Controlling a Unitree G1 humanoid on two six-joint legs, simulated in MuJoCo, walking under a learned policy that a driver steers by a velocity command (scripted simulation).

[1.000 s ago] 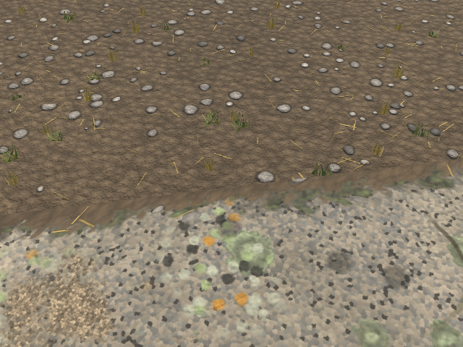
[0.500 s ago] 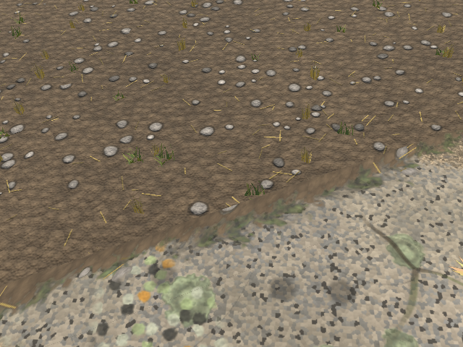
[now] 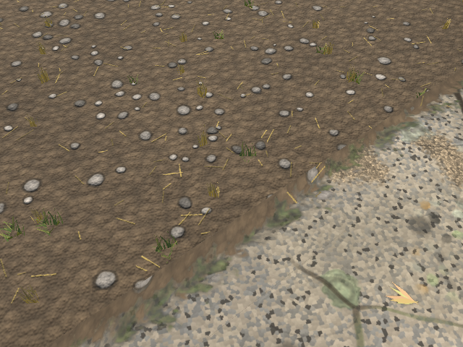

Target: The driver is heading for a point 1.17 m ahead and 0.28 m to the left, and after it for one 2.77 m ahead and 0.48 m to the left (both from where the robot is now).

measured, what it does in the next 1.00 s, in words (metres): walks ahead, turning left: right foot, then left foot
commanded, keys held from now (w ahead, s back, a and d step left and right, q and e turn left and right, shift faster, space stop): w+q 1.00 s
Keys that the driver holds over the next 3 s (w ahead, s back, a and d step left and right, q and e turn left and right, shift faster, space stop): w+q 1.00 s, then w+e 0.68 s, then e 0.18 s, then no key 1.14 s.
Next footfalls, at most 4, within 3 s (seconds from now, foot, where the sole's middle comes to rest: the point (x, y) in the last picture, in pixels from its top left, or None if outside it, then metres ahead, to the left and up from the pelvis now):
0.30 right None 0.32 -0.15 -0.77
0.84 left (176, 320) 0.55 0.19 -0.77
1.52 right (208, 212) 1.06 0.12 -0.96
1.92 left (152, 174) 1.25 0.36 -0.96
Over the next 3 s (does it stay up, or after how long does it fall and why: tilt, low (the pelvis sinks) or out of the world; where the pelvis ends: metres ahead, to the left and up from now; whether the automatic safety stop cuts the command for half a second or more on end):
stays up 1.22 0.22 -0.19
